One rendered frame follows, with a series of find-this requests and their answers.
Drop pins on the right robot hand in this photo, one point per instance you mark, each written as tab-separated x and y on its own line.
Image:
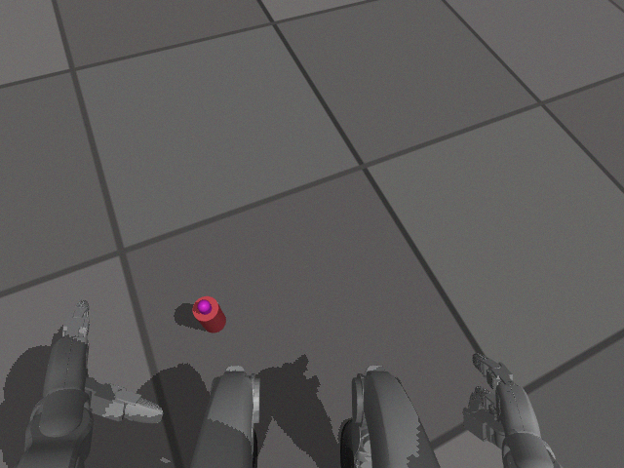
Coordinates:
507	412

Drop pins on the right robot arm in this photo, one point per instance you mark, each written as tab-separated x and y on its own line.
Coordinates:
523	450

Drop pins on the left robot hand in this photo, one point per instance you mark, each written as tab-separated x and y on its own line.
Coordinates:
67	369

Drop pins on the left robot arm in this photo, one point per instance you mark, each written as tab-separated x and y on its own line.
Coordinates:
59	433

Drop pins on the bottle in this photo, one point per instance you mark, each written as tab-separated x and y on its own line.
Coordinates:
207	311

